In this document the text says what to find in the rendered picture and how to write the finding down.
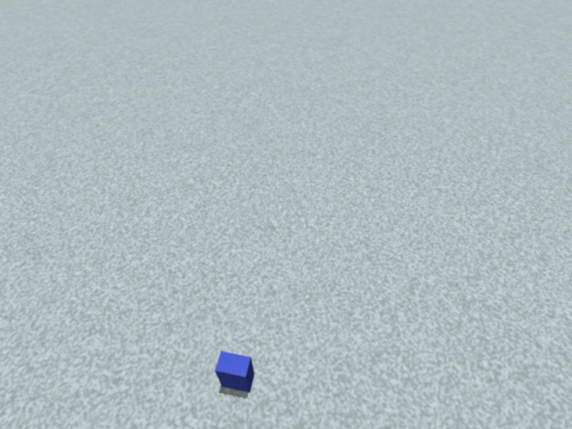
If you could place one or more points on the carton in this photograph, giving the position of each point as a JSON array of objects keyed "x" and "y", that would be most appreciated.
[{"x": 235, "y": 371}]

